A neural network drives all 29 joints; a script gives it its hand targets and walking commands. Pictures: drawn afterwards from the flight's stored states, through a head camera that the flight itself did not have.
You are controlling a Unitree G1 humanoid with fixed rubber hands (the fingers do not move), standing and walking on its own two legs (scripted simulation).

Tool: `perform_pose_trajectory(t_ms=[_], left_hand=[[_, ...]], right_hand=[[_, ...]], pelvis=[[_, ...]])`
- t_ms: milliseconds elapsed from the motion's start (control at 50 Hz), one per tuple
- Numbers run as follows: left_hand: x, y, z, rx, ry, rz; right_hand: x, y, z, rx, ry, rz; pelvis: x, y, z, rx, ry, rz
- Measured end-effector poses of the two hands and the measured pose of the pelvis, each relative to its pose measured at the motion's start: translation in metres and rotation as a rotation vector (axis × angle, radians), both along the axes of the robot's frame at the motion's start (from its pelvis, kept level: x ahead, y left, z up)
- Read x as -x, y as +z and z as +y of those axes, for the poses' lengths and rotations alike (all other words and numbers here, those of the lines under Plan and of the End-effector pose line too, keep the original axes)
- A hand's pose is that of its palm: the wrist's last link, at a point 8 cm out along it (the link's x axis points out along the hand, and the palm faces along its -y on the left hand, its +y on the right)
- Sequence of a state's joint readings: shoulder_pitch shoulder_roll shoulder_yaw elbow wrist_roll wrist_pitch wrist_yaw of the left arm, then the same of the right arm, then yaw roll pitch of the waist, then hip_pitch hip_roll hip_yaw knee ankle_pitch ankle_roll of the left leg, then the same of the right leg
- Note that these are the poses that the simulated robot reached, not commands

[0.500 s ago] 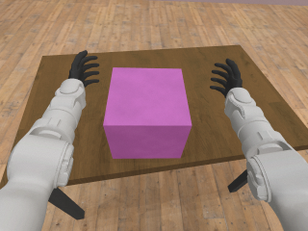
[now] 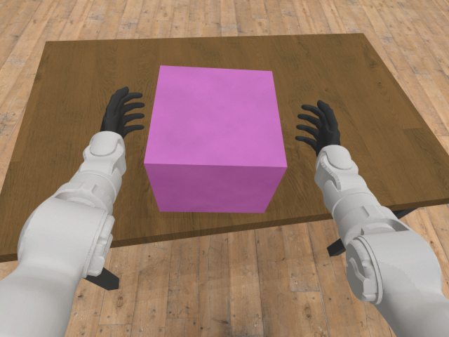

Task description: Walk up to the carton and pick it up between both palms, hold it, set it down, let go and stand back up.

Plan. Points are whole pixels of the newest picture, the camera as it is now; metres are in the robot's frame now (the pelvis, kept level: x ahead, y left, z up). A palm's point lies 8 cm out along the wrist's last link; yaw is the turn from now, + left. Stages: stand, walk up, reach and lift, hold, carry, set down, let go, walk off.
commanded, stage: reach and lift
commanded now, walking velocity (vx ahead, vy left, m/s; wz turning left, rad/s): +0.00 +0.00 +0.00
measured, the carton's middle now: (214, 142) +0.49 +0.04 +0.01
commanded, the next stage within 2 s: none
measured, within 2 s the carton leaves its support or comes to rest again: neither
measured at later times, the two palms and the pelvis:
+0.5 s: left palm (130, 128) +0.49 +0.20 +0.04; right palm (313, 138) +0.49 -0.15 +0.05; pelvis +0.01 +0.01 -0.01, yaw -1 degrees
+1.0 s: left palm (139, 139) +0.47 +0.18 +0.04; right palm (305, 157) +0.45 -0.13 +0.03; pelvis +0.02 +0.02 +0.02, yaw -1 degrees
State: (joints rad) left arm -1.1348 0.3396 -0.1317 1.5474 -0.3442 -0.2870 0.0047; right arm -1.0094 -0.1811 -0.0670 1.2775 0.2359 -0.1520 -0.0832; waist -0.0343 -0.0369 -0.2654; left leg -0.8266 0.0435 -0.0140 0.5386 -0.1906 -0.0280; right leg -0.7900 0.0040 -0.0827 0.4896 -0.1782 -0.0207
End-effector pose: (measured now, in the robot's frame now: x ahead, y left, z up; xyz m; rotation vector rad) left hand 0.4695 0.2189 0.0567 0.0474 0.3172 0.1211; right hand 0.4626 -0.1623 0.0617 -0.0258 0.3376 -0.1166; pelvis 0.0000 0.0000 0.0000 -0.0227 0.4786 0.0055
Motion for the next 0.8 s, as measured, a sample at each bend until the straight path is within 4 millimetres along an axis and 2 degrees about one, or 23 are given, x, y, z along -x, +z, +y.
perform_pose_trajectory(t_ms=[80,160,340,480,600,800], left_hand=[[-0.009,-0.008,-0.007,-0.005,-0.012,-0.020],[-0.018,-0.012,-0.016,-0.003,-0.033,-0.033],[-0.022,-0.014,-0.020,0.008,-0.036,-0.034],[-0.021,-0.013,-0.022,0.012,-0.027,-0.039],[-0.019,-0.014,-0.029,0.040,-0.038,-0.056],[-0.008,-0.020,-0.036,0.064,-0.017,-0.094]], right_hand=[[-0.003,-0.016,0.003,0.001,-0.001,-0.008],[-0.008,-0.022,0.004,0.005,-0.006,-0.030],[-0.021,-0.014,0.005,0.012,0.000,-0.080],[-0.024,-0.012,0.014,0.006,0.015,-0.081],[-0.021,-0.018,0.038,-0.004,0.056,-0.074],[0.000,-0.027,0.035,0.017,-0.020,-0.155]], pelvis=[[0.001,-0.006,0.001,0.003,0.000,0.047],[-0.001,-0.009,0.002,0.004,-0.003,0.075],[-0.011,-0.009,0.006,0.005,-0.011,0.064],[-0.014,-0.008,0.008,0.009,-0.017,0.051],[-0.011,-0.007,0.010,0.007,-0.009,0.029],[-0.006,0.006,0.019,0.016,0.002,-0.040]])
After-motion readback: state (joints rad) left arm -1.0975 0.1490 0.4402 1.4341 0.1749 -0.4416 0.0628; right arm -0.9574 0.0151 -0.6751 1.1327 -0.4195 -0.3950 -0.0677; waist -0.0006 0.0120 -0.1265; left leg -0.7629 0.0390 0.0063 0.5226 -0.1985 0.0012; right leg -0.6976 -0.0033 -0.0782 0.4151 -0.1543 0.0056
